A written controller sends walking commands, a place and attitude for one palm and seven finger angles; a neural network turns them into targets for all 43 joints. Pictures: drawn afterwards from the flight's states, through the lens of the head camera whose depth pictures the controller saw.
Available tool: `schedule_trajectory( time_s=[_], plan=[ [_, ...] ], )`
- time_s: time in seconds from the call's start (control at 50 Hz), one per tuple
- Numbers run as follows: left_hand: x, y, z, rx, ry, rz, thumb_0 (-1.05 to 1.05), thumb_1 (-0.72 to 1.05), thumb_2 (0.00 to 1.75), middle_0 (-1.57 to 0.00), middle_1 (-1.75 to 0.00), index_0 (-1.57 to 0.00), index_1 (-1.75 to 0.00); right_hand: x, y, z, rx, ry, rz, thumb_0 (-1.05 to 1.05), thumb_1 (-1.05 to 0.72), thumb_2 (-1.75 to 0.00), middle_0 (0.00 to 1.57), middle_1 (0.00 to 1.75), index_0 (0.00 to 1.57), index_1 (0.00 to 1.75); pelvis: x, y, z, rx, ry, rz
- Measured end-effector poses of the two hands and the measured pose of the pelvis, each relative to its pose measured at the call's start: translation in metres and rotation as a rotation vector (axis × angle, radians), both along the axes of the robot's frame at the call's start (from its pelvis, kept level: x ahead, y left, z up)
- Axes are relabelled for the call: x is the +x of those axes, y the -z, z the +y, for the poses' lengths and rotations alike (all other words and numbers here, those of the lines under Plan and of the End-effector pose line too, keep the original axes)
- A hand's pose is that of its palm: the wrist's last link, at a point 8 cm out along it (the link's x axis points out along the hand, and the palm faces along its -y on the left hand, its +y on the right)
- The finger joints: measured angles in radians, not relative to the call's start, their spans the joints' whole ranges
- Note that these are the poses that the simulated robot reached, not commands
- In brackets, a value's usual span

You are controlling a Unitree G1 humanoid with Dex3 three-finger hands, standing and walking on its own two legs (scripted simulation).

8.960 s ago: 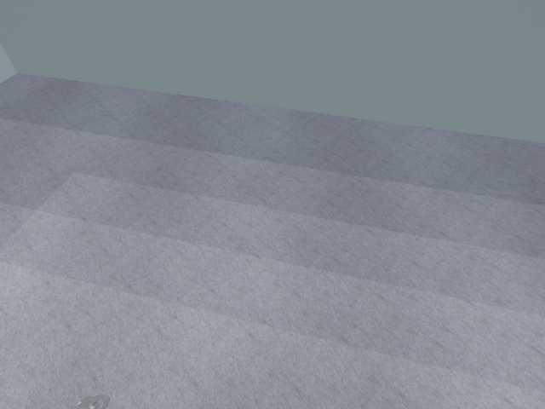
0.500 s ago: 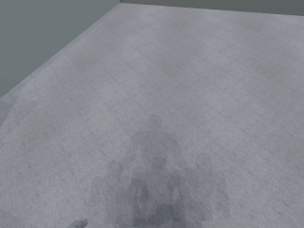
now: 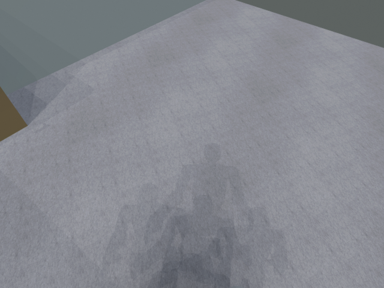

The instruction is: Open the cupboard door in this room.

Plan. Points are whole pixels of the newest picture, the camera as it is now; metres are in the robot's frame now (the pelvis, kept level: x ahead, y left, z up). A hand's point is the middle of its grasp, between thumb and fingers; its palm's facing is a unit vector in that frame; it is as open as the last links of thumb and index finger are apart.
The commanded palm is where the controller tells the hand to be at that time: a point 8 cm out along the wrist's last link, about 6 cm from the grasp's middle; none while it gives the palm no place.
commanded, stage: turn or walk to find it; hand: left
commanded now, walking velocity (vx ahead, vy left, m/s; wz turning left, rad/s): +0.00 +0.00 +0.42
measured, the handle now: out of the picture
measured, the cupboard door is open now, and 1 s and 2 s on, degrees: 0 0 0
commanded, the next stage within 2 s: stand and wait in 0.76 s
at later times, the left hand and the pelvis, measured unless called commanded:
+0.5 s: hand out of the picture +0.01 +0.16 -0.14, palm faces +0.23 -0.93 -0.27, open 7.4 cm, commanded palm none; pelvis -0.03 -0.05 +0.01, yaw +13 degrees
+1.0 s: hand out of the picture -0.12 +0.19 -0.16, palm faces +0.43 -0.87 -0.25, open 7.4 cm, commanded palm none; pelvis -0.06 -0.01 +0.01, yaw +23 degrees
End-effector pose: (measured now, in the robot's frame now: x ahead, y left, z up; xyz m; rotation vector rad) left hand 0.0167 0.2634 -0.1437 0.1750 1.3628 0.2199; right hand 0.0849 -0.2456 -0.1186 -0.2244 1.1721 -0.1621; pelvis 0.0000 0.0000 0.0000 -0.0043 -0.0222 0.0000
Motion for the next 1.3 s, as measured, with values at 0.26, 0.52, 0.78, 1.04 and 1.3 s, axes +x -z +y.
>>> schedule_trajectory(
  time_s=[0.26,0.52,0.78,1.04,1.3],
  plan=[
    [0.023,-0.028,-0.017,0.034,-0.027,-0.176,0.01,0.91,0.90,-0.20,-0.30,-0.19,-0.30,-0.010,0.012,-0.003,0.059,-0.060,0.025,0.00,-0.91,-0.90,0.20,0.30,0.20,0.30,-0.017,-0.005,-0.015,0.009,-0.104,0.011],
    [-0.033,-0.037,-0.066,0.050,-0.144,-0.177,0.01,0.91,0.90,-0.20,-0.30,-0.20,-0.30,-0.029,0.026,-0.043,0.069,-0.136,0.149,0.01,-0.91,-0.90,0.20,0.30,0.20,0.30,-0.031,-0.007,-0.048,0.039,-0.246,0.000],
    [-0.140,0.003,-0.043,-0.006,-0.354,-0.050,0.01,0.90,0.90,-0.21,-0.30,-0.20,-0.30,0.018,0.014,0.012,-0.005,-0.345,0.072,0.01,-0.91,-0.90,0.19,0.30,0.20,0.30,-0.053,0.007,-0.021,0.013,-0.374,0.009],
    [-0.160,-0.014,-0.035,0.005,-0.391,-0.038,0.01,0.91,0.90,-0.20,-0.30,-0.19,-0.30,0.024,0.001,0.059,0.058,-0.416,-0.013,0.00,-0.91,-0.90,0.20,0.30,0.20,0.30,-0.065,-0.009,-0.014,0.007,-0.401,-0.003],
    [-0.153,-0.013,-0.089,-0.016,-0.372,-0.051,0.01,0.93,0.90,-0.20,-0.30,-0.20,-0.30,-0.033,0.029,0.002,0.052,-0.337,0.152,0.00,-0.93,-0.90,0.20,0.30,0.20,0.30,-0.061,-0.004,-0.039,0.017,-0.412,-0.019]
  ],
)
